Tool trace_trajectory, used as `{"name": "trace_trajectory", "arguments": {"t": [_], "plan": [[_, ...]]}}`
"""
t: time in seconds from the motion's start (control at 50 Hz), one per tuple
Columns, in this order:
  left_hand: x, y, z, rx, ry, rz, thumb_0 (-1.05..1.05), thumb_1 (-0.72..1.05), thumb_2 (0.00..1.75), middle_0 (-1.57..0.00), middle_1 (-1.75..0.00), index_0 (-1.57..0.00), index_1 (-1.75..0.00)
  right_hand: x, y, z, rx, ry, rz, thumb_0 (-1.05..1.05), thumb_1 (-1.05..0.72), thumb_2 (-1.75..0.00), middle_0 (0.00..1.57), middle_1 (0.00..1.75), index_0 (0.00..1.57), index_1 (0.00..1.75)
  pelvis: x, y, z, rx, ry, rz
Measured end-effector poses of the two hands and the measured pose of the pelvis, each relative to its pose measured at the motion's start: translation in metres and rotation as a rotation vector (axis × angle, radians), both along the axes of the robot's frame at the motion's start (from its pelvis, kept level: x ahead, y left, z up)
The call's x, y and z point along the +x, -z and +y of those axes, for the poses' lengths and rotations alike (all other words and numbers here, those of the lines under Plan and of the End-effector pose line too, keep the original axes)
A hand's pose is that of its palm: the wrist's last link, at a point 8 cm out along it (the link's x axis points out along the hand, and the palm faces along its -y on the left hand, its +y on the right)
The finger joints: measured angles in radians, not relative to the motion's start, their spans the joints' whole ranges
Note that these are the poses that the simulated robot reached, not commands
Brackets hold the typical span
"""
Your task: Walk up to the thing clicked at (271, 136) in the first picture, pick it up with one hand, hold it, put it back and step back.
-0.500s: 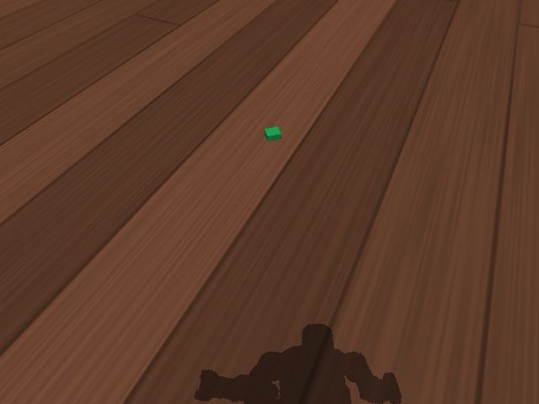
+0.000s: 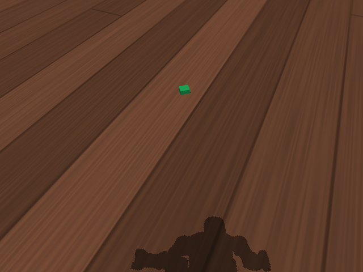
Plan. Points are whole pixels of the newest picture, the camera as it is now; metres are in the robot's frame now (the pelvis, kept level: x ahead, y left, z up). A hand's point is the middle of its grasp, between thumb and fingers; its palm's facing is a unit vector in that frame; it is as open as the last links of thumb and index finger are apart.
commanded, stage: stand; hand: left
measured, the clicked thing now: (184, 89) +1.54 +0.01 -0.76
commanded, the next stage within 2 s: walk up in 0.62 s
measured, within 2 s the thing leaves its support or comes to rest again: neither
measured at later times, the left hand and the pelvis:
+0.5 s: hand out of the picture +0.08 +0.25 -0.15, palm faces -0.02 -0.94 -0.35, open 7.4 cm; pelvis +0.00 +0.00 +0.00, yaw +0 degrees
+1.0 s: hand (99, 262) +0.17 +0.22 -0.14, palm faces -0.08 -0.90 -0.44, open 7.4 cm; pelvis +0.08 -0.08 -0.03, yaw -5 degrees
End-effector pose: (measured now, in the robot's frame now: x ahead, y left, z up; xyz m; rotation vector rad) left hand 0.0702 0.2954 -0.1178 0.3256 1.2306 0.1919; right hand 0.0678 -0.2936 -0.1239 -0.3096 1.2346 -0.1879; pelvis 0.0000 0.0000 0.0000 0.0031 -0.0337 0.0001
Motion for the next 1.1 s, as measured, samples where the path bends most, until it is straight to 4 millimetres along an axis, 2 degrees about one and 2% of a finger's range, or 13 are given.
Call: {"name": "trace_trajectory", "arguments": {"t": [0.66, 0.74, 0.82, 0.88, 0.96, 1.02, 1.1], "plan": [[0.003, -0.001, 0.002, -0.007, -0.002, -0.008, 0.0, 0.9, 0.89, -0.2, -0.3, -0.21, -0.3, 0.007, -0.002, -0.004, 0.002, -0.006, -0.026, 0.01, -0.91, -0.9, 0.2, 0.3, 0.2, 0.3, 0.006, 0.001, -0.002, 0.004, 0.009, 0.003], [0.014, -0.004, 0.007, 0.009, 0.037, 0.001, 0.01, 0.9, 0.89, -0.2, -0.3, -0.21, -0.3, 0.0, -0.005, -0.023, -0.007, 0.026, -0.084, 0.01, -0.9, -0.9, 0.2, 0.3, 0.2, 0.3, 0.015, 0.006, -0.009, 0.018, 0.04, 0.015], [0.041, -0.012, 0.002, 0.031, 0.078, -0.02, 0.01, 0.9, 0.89, -0.2, -0.3, -0.2, -0.3, -0.014, -0.005, -0.054, -0.032, 0.056, -0.043, 0.01, -0.9, -0.9, 0.2, 0.3, 0.2, 0.3, 0.03, 0.008, -0.028, 0.03, 0.06, 0.011], [0.065, -0.018, -0.01, 0.056, 0.109, -0.037, 0.01, 0.9, 0.89, -0.2, -0.3, -0.2, -0.3, -0.013, 0.002, -0.084, -0.043, 0.082, -0.012, 0.01, -0.9, -0.9, 0.2, 0.3, 0.2, 0.3, 0.047, 0.014, -0.046, 0.032, 0.084, 0.001], [0.088, -0.015, -0.028, 0.102, 0.108, -0.09, 0.0, 0.9, 0.89, -0.2, -0.3, -0.2, -0.3, 0.009, 0.018, -0.12, -0.062, 0.094, 0.011, 0.01, -0.91, -0.9, 0.2, 0.3, 0.2, 0.3, 0.073, 0.029, -0.072, -0.004, 0.082, -0.016], [0.093, -0.018, -0.045, 0.085, 0.082, -0.087, 0.0, 0.9, 0.89, -0.2, -0.3, -0.2, -0.3, 0.043, 0.013, -0.128, -0.05, 0.081, -0.009, 0.01, -0.91, -0.9, 0.2, 0.3, 0.2, 0.3, 0.092, 0.022, -0.081, -0.011, 0.087, -0.02], [0.101, -0.021, -0.062, 0.057, 0.07, -0.043, 0.0, 0.9, 0.89, -0.2, -0.3, -0.21, -0.3, 0.095, -0.001, -0.13, -0.024, 0.047, -0.083, 0.01, -0.91, -0.9, 0.2, 0.3, 0.2, 0.3, 0.122, 0.011, -0.087, -0.017, 0.101, -0.018]]}}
